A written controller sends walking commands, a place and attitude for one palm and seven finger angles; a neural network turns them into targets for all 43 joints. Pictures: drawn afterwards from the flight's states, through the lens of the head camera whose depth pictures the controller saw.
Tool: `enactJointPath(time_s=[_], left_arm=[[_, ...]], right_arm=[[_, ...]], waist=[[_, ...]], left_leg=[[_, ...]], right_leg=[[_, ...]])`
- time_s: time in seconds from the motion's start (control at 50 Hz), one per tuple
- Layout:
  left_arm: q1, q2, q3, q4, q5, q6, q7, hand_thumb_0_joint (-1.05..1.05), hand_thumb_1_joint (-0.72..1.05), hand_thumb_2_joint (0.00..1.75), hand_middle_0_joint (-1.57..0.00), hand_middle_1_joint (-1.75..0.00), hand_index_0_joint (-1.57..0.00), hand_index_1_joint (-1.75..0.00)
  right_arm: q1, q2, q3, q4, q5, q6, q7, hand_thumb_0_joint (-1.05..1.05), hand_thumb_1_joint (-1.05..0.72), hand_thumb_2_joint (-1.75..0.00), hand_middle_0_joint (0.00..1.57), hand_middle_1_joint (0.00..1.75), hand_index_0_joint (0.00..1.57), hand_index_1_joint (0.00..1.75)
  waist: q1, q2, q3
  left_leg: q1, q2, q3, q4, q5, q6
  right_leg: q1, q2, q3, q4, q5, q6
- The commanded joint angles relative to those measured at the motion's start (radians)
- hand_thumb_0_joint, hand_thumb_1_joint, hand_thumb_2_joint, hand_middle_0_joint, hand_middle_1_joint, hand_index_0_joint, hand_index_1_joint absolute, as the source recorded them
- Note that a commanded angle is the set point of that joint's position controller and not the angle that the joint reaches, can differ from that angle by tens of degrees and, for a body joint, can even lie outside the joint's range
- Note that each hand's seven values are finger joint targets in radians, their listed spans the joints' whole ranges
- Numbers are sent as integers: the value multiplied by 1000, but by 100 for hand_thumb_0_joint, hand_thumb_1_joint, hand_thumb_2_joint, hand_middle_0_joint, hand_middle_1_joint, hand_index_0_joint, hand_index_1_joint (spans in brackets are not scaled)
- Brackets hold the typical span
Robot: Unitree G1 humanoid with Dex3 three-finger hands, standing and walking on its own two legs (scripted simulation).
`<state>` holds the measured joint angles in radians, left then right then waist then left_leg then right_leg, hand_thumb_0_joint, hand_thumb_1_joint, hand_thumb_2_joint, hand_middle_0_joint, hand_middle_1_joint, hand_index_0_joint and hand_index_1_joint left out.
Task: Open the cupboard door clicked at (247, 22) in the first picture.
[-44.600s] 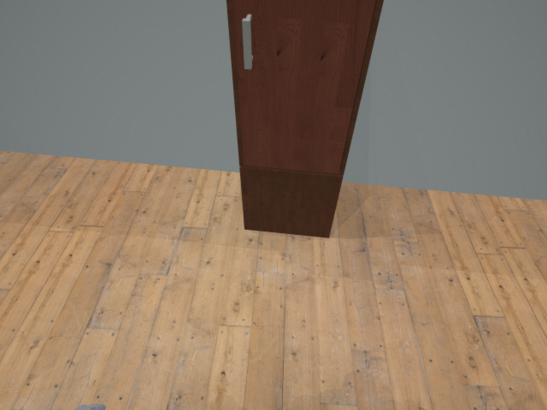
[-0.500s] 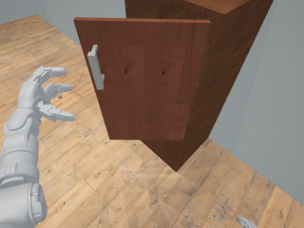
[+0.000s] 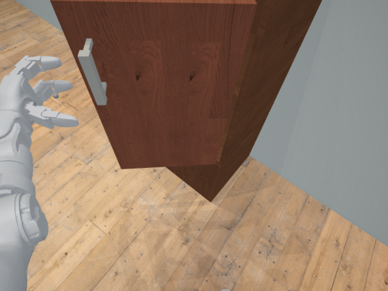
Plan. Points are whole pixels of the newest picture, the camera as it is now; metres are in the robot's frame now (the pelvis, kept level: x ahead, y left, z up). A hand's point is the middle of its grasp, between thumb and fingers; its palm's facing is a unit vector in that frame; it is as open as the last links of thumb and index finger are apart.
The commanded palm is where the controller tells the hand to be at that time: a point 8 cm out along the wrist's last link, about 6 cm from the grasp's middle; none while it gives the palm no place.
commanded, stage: move the hooked fingers beside the handle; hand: left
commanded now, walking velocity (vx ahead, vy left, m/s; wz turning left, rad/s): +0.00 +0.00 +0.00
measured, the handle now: (95, 73) +0.53 +0.19 +0.14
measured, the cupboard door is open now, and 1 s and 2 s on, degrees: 45 45 44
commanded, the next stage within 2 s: slide the fingers in behind the handle in 0.84 s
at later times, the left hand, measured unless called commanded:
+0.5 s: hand (55, 94) +0.48 +0.26 +0.13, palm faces +0.05 -1.00 +0.01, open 14.0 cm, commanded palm +0.45 +0.29 +0.13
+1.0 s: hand (62, 94) +0.47 +0.24 +0.13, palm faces +0.05 -1.00 +0.00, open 14.0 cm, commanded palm +0.44 +0.28 +0.13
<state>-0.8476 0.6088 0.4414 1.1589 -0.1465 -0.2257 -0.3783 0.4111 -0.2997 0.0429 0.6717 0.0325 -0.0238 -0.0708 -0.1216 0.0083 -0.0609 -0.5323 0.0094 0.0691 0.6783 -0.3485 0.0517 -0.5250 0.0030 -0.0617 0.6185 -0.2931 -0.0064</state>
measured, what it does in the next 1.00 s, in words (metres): stands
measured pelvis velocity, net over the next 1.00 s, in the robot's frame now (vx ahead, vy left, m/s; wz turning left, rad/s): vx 0.00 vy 0.00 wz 0.00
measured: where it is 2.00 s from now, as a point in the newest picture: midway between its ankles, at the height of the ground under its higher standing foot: outside the picture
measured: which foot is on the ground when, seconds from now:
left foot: down 0.00-1.00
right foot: down 0.00-1.00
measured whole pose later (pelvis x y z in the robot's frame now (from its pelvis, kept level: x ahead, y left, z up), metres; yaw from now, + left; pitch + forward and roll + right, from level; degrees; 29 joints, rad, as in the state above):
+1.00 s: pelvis +0.00 +0.00 +0.00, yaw +0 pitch +12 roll -2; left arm -0.84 0.57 0.41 1.13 -0.15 -0.24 -0.34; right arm 0.39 -0.29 0.05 0.64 0.04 0.02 -0.06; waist -0.11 0.02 -0.08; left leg -0.55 0.02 0.06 0.70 -0.36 0.05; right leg -0.54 0.01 -0.07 0.64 -0.31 -0.01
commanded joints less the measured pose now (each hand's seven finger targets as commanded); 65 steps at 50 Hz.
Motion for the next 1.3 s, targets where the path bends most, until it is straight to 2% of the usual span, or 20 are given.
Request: enactJointPath(time_s=[0.0,0.12,0.2,0.26,0.32,0.36,0.4,0.44,0.48,0.56,0.62,0.68,0.84,0.86,0.9,0.92,0.96,1.06,1.16,1.28], left_arm=[[-493,338,47,-225,-9,-91,-7,0,-50,30,-30,-120,-30,-120],[-422,303,35,-171,-21,-71,-25,0,-50,30,-30,-120,-30,-120],[-404,361,87,-219,-27,-73,-21,0,-50,30,-30,-120,-30,-120],[-441,313,43,-273,-22,-85,-17,0,-50,30,-30,-120,-30,-120],[-448,298,41,-278,-32,-87,-14,0,-50,30,-30,-120,-30,-120],[-441,318,56,-262,-30,-80,-12,0,-50,30,-30,-120,-30,-120],[-432,332,65,-310,-25,-86,-11,0,-50,30,-30,-120,-30,-120],[-402,251,10,-303,-30,-74,-12,0,-50,30,-30,-120,-30,-120],[-388,227,2,-279,-52,-62,-15,0,-50,30,-30,-120,-30,-120],[-382,200,-17,-284,-43,-41,-2,0,-50,30,-30,-120,-30,-120],[-399,254,28,-292,-38,-51,19,0,-50,30,-30,-120,-30,-120],[-441,207,-15,-336,-36,-73,29,0,-50,30,-30,-120,-30,-120],[-472,205,-26,-251,-22,-74,30,0,-50,30,-30,-120,-30,-120],[-462,250,8,-245,-21,-77,33,0,-50,30,-30,-120,-30,-120],[-465,238,0,-280,-25,-89,29,0,-50,30,-30,-120,-30,-120],[-440,234,2,-271,-25,-87,27,0,-50,30,-30,-120,-30,-120],[-441,216,-14,-234,-29,-78,25,0,-50,30,-30,-120,-30,-120],[-462,190,-34,-270,-27,-76,34,0,-50,30,-30,-120,-30,-120],[-479,188,-30,-252,-21,-75,66,0,-50,30,-30,-120,-30,-120],[-461,206,0,-279,-14,-98,94,0,-50,30,-30,-120,-30,-120]], right_arm=[[110,-176,-65,-84,-2,-11,-15,0,-90,-90,20,30,20,30],[125,-176,-67,-96,-2,11,-7,0,-90,-90,20,30,20,30],[125,-178,-71,-115,-2,25,-6,0,-90,-90,20,30,20,30],[116,-169,-72,-115,0,27,-3,0,-90,-90,20,30,20,30],[114,-167,-73,-109,1,29,-4,0,-90,-90,20,30,20,30],[117,-170,-72,-103,0,29,-6,0,-90,-90,20,30,20,30],[111,-166,-72,-111,1,30,-4,0,-90,-90,20,30,20,30],[102,-158,-71,-110,3,28,0,0,-90,-90,20,30,20,30],[102,-162,-72,-111,6,30,0,0,-90,-90,20,30,20,30],[90,-160,-71,-114,6,29,3,0,-90,-90,20,30,20,30],[88,-161,-71,-120,3,30,2,0,-90,-90,20,30,20,30],[78,-155,-67,-123,4,25,3,0,-90,-90,20,30,20,30],[71,-157,-59,-111,5,16,-4,0,-90,-90,20,30,20,30],[78,-163,-61,-108,4,16,-5,0,-90,-90,20,30,20,30],[77,-160,-63,-115,3,14,-5,0,-90,-90,20,30,20,30],[75,-158,-61,-116,4,13,-3,0,-90,-90,20,30,20,30],[78,-160,-62,-108,5,13,-3,0,-90,-90,20,30,20,30],[76,-157,-64,-114,6,11,-2,0,-90,-90,20,30,20,30],[81,-156,-64,-106,5,8,0,0,-90,-90,20,30,20,30],[91,-153,-66,-110,0,2,6,0,-90,-90,20,30,20,30]], waist=[[3,125,-407],[8,101,-385],[22,70,-404],[7,138,-399],[1,132,-408],[0,107,-401],[19,171,-443],[7,156,-406],[3,102,-373],[7,112,-361],[18,93,-375],[3,107,-389],[-5,110,-345],[3,74,-359],[6,105,-413],[16,128,-409],[-1,57,-345],[3,112,-358],[-7,77,-327],[12,76,-395]], left_leg=[[274,15,-108,-49,435,-24],[247,19,-101,-44,438,-23],[227,18,-92,-40,447,-16],[267,21,-96,-35,454,-21],[291,24,-102,-33,468,-23],[272,24,-103,-33,457,-21],[307,22,-102,-27,519,-26],[328,31,-112,-24,545,-34],[303,30,-108,-25,532,-25],[297,28,-111,-32,507,-30],[278,23,-106,-34,485,-26],[303,24,-108,-27,497,-27],[261,16,-108,-44,360,-24],[247,17,-114,-45,359,-23],[278,16,-108,-38,413,-24],[280,15,-106,-38,410,-26],[231,16,-103,-44,361,-20],[239,13,-100,-51,336,-20],[209,12,-100,-53,293,-16],[227,9,-97,-43,345,-17]], right_leg=[[105,26,35,-30,322,-17],[91,30,29,-28,326,-15],[131,32,34,-23,359,-12],[88,33,32,-25,336,-14],[82,37,30,-27,334,-13],[91,35,29,-26,338,-13],[104,34,33,-18,367,-16],[62,37,21,-22,348,-15],[72,37,20,-28,351,-16],[60,34,18,-27,333,-15],[93,32,23,-21,344,-16],[86,31,24,-19,343,-17],[65,28,28,-31,272,-18],[87,29,27,-27,278,-19],[107,29,31,-20,317,-17],[100,28,31,-21,310,-19],[95,30,28,-31,293,-16],[89,28,31,-32,273,-17],[84,29,32,-37,249,-15],[132,31,34,-21,297,-19]])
